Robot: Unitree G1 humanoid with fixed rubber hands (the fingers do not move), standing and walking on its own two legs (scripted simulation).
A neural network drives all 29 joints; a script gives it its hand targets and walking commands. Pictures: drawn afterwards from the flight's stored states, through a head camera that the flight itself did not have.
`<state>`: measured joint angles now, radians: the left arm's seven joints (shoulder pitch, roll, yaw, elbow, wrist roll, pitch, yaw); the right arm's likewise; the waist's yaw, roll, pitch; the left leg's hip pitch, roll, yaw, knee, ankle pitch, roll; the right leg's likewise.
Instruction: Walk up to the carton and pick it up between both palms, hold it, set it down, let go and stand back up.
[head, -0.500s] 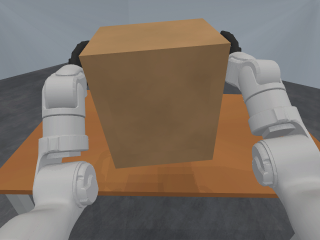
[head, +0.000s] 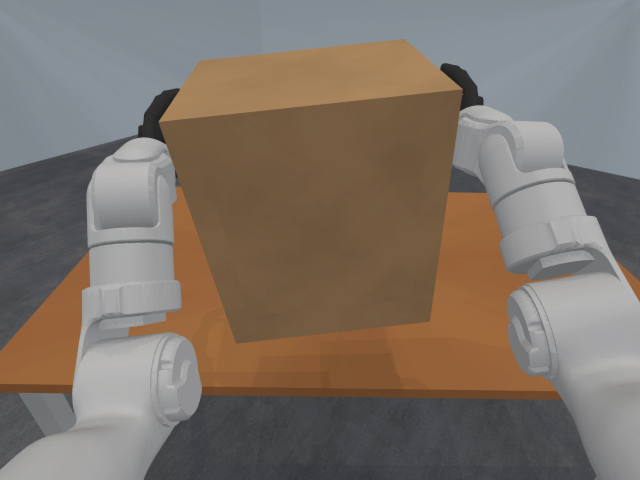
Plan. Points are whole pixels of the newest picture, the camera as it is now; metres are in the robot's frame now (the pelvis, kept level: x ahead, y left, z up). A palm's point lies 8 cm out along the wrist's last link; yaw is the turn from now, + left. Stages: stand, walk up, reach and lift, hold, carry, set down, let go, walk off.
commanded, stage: hold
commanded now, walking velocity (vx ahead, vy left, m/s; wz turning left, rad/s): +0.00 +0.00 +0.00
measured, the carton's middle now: (318, 195) +0.36 +0.00 +0.27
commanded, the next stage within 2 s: set down in 1.86 s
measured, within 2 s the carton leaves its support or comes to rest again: neither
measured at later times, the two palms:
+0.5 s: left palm (159, 153) +0.35 +0.17 +0.32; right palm (465, 127) +0.36 -0.16 +0.35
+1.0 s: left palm (156, 153) +0.35 +0.18 +0.32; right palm (461, 126) +0.36 -0.16 +0.35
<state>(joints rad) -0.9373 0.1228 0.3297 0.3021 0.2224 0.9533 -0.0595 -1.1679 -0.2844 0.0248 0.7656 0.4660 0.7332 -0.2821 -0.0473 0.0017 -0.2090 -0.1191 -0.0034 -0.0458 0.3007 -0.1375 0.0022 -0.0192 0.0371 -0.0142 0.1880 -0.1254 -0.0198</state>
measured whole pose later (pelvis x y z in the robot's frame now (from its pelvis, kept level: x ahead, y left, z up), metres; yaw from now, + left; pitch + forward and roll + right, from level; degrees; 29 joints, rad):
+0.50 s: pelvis +0.00 +0.00 +0.00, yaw +0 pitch -2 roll -1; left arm -0.97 0.13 0.34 0.36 0.23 0.93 -0.07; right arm -1.19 -0.28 0.01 0.81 0.44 0.73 -0.28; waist -0.04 0.00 -0.21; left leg -0.13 0.00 -0.05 0.30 -0.13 0.00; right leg -0.03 0.04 -0.01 0.21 -0.13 -0.02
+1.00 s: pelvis +0.00 +0.00 +0.00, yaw +0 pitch -3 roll -1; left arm -0.96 0.12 0.33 0.32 0.23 0.95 -0.06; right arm -1.19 -0.28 0.00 0.79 0.45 0.74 -0.28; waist -0.05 0.00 -0.21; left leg -0.12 -0.01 -0.04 0.30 -0.14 0.00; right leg -0.02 0.04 -0.01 0.19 -0.13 -0.02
